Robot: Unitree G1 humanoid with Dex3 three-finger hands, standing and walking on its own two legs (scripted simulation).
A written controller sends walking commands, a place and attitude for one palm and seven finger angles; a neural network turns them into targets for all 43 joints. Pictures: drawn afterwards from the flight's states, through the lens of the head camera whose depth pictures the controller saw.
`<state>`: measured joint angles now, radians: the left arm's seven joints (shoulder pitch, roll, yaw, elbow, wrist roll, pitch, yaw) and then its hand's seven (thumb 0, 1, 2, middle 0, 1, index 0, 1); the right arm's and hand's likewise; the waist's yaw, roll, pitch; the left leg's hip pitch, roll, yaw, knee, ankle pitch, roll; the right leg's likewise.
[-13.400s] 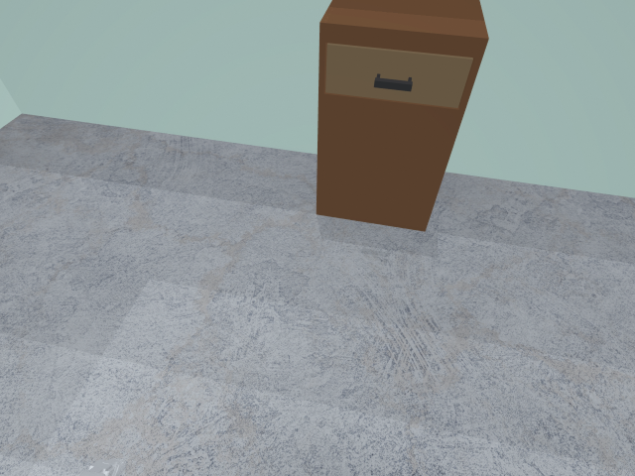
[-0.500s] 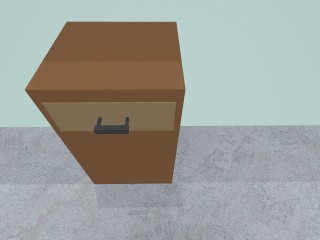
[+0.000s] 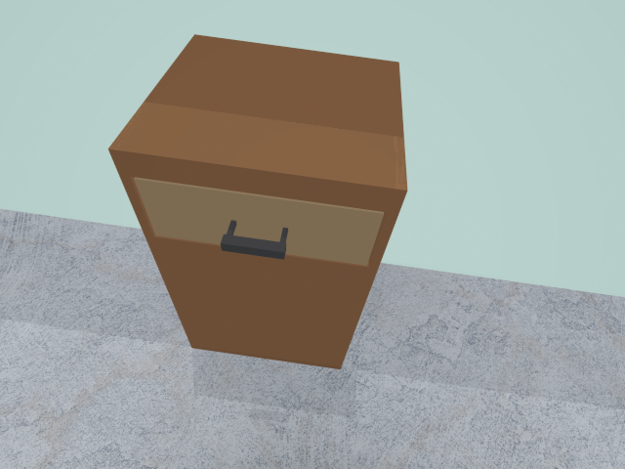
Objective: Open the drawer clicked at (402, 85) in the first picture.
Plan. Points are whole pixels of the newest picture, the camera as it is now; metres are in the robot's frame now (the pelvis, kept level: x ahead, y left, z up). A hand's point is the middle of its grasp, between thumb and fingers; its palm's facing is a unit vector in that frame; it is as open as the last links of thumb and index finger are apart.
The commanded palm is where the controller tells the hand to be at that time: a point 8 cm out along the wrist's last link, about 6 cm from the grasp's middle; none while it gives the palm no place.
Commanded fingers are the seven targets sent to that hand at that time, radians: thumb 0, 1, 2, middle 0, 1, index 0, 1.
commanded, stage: come to a stop and stand still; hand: left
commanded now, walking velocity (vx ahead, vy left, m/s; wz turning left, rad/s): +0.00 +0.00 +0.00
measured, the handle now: (256, 238) +0.50 +0.16 -0.09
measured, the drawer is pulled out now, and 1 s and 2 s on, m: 0.00 0.00 0.00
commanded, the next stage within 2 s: look again from close up in 0.62 s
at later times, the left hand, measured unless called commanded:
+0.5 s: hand out of the picture -0.02 +0.17 -0.17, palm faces -0.02 -0.98 -0.17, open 7.3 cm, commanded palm none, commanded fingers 0.00 0.90 0.90 -0.20 -0.30 -0.20 -0.30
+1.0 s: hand out of the picture +0.00 +0.16 -0.17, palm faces -0.04 -0.98 -0.19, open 7.4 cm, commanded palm none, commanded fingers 0.00 0.90 0.90 -0.20 -0.30 -0.20 -0.30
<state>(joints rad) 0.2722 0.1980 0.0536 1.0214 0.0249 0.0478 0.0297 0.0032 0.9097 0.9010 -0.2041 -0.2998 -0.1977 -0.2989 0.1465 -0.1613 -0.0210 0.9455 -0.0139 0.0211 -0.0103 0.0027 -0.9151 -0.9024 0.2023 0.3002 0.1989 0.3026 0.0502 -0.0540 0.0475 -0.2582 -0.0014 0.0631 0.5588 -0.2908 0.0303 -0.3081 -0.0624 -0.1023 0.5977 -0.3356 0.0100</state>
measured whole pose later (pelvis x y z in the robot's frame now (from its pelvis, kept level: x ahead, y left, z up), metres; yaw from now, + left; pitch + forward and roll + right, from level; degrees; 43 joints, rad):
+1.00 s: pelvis -0.01 +0.00 +0.01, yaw -2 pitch -1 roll +1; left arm 0.29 0.15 -0.02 1.09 0.01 -0.01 0.04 0.01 0.92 0.90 -0.20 -0.30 -0.20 -0.30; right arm 0.28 -0.16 0.03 1.10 -0.01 -0.02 -0.02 0.01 -0.92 -0.90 0.20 0.30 0.20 0.30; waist -0.01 0.00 0.03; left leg -0.22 0.00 0.10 0.48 -0.25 0.03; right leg -0.15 -0.01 -0.02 0.49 -0.34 -0.01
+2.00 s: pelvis -0.05 -0.05 -0.04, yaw +1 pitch +8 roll +1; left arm 0.20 0.35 -0.08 0.11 1.01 0.05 0.40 0.00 0.31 0.65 -0.27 -0.67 -0.26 -0.67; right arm 0.06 -0.20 0.01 0.59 -0.05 0.09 -0.02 0.01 -0.91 -0.90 0.20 0.30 0.20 0.30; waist 0.08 0.04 -0.09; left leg -0.66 0.04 0.02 0.87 -0.35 -0.02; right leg -0.58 0.01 -0.09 0.92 -0.48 -0.08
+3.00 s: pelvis -0.02 +0.00 +0.00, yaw +0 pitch +3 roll +0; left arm -0.08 0.47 -0.05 0.09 0.91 0.03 0.05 0.00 -0.49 0.30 -0.32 -1.20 -0.31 -1.20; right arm 0.14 -0.24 0.01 0.61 0.01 0.16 -0.01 0.01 -0.91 -0.90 0.21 0.30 0.20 0.30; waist 0.07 0.07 -0.02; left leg -0.35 -0.01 0.07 0.53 -0.24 0.04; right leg -0.26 -0.02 -0.05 0.53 -0.33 -0.01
